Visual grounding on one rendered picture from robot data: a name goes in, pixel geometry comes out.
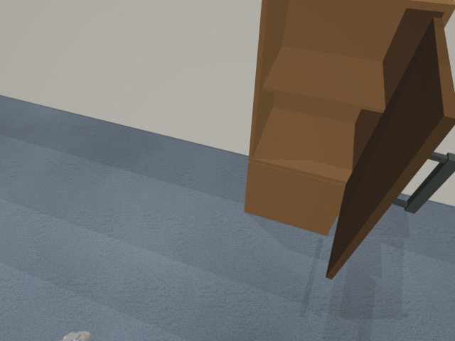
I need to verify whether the handle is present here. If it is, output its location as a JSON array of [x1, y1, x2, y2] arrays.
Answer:
[[393, 152, 455, 214]]

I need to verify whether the cupboard door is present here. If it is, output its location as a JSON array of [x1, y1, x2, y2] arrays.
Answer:
[[326, 17, 455, 280]]

